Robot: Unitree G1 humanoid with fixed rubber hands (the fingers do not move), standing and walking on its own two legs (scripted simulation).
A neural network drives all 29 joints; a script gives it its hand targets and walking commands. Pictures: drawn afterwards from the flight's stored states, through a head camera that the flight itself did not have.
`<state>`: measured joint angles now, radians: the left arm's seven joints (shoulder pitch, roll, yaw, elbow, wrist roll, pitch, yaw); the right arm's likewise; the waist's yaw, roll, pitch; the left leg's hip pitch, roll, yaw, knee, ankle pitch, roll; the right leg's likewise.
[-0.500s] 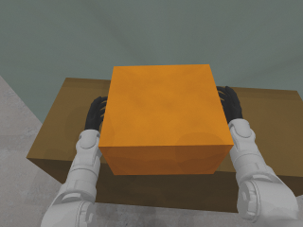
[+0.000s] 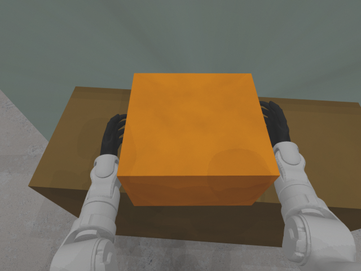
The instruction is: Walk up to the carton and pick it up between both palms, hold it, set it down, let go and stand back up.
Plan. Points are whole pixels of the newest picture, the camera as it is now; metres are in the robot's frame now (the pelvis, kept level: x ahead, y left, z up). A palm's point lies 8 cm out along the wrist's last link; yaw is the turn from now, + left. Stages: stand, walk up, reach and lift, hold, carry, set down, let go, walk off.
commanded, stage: set down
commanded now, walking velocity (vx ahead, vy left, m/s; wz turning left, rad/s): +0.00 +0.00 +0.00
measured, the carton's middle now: (192, 139) +0.41 -0.01 +0.01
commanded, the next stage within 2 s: none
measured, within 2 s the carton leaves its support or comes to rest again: neither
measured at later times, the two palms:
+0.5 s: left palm (109, 157) +0.36 +0.19 +0.00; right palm (273, 141) +0.40 -0.20 +0.02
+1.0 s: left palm (94, 166) +0.32 +0.21 +0.03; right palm (293, 161) +0.34 -0.23 +0.03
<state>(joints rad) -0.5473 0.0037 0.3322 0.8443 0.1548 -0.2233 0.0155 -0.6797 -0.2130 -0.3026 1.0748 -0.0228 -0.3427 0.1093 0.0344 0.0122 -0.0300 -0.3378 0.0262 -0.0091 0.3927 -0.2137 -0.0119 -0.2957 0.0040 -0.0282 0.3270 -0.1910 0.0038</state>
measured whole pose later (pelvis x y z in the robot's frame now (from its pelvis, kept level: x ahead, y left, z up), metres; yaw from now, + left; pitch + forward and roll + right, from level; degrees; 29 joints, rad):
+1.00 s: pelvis -0.05 +0.00 -0.01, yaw -1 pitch +13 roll -1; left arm -0.58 0.15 0.07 0.92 -0.15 -0.16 0.09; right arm -0.65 -0.39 0.06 1.20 0.37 -0.28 0.10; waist 0.09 0.01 -0.16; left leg -0.54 0.05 -0.01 0.48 -0.17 -0.02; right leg -0.50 0.02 -0.03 0.41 -0.14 0.00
